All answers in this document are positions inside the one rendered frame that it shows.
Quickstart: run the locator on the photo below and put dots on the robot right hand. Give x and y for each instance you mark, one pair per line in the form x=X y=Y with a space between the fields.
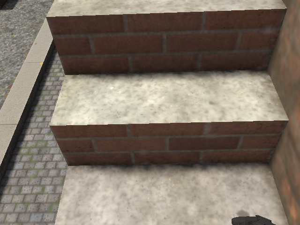
x=258 y=220

